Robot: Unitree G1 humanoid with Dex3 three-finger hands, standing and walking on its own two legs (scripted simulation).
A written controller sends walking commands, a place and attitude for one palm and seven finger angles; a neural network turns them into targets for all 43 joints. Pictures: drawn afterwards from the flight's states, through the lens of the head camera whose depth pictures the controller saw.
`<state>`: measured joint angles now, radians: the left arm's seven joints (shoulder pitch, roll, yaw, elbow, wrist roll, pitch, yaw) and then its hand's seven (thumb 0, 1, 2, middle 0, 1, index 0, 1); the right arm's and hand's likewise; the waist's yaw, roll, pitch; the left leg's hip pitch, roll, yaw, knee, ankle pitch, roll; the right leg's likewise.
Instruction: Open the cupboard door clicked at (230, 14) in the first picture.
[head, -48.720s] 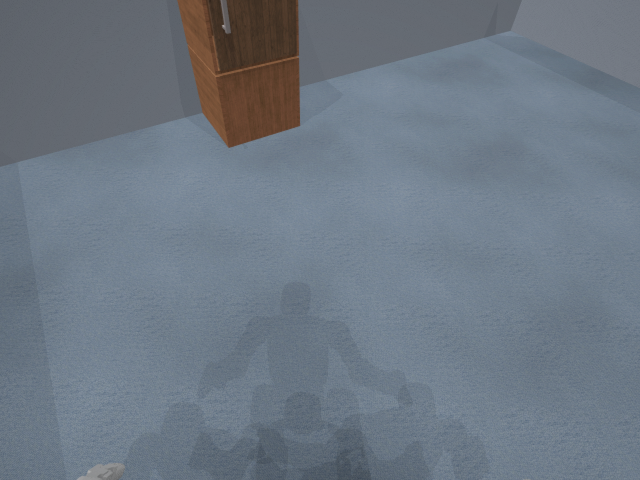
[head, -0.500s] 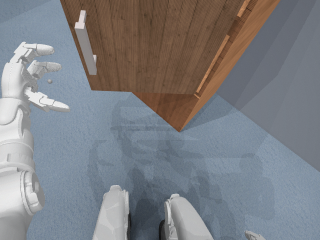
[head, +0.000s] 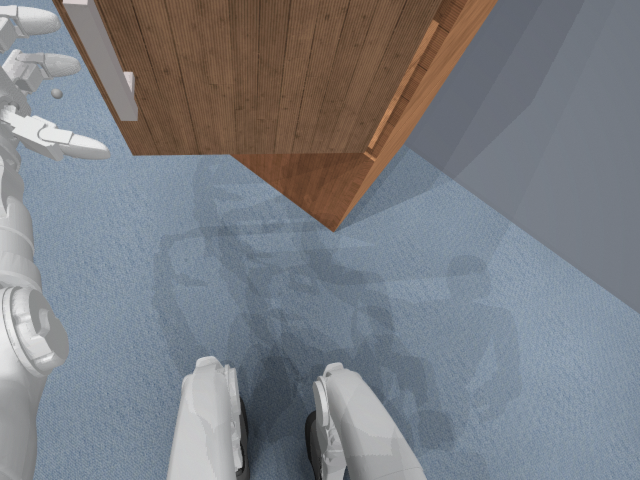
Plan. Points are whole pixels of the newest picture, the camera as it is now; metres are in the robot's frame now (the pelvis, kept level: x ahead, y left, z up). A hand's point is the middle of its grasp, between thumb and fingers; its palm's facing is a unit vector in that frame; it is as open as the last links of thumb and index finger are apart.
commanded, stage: move the hooked fingers beside the handle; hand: left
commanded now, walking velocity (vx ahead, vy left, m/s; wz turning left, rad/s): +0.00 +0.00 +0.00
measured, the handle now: (108, 50) +0.57 +0.20 +0.07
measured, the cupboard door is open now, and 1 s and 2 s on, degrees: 43 43 42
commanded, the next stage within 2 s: slide the fingers in behind the handle in 0.62 s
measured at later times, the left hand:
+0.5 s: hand (57, 100) +0.52 +0.25 +0.06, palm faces +0.07 -1.00 -0.03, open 14.0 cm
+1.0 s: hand (76, 101) +0.52 +0.23 +0.05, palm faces +0.05 -1.00 -0.01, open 14.0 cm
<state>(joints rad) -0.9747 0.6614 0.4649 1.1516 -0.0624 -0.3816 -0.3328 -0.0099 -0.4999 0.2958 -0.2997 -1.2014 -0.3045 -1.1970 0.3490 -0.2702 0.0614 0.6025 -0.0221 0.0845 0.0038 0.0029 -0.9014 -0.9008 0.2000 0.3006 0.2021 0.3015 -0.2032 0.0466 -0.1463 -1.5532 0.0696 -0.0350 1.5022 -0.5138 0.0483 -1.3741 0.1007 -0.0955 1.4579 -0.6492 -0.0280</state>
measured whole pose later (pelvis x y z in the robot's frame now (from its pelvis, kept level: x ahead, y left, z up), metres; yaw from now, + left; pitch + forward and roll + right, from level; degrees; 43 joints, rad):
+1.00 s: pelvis +0.00 +0.00 +0.01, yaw +1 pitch +30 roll -7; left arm -0.94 0.57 0.39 1.15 -0.08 -0.42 -0.28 -0.01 -0.50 0.30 -0.30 -1.20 -0.30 -1.20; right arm 0.33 -0.26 0.05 0.62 -0.02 0.08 0.01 0.00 -0.90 -0.90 0.20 0.30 0.20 0.30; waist -0.18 0.04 -0.16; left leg -1.50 0.06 -0.04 1.47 -0.51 0.04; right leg -1.32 0.09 -0.10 1.43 -0.65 -0.03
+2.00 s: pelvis +0.01 -0.01 +0.01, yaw +2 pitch +30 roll -5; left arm -0.92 0.41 0.32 1.14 -0.05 -0.50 -0.10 -0.01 -0.50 0.30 -0.30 -1.20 -0.30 -1.20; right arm 0.32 -0.24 0.02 0.63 -0.04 0.11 0.05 0.00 -0.90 -0.90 0.20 0.30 0.20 0.30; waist -0.18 0.05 -0.17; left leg -1.47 0.05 -0.03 1.45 -0.51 0.03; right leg -1.30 0.09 -0.09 1.43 -0.66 -0.04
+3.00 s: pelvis +0.01 -0.01 +0.01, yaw +2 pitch +30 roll -5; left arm -0.93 0.42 0.33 1.15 -0.05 -0.50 -0.10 0.01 0.63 0.78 -0.38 -1.32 -0.39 -1.32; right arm 0.33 -0.24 0.02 0.63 -0.04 0.11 0.05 0.00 -0.90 -0.90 0.20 0.30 0.20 0.30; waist -0.19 0.06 -0.17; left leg -1.47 0.05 -0.03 1.45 -0.51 0.03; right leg -1.30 0.09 -0.08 1.43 -0.66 -0.04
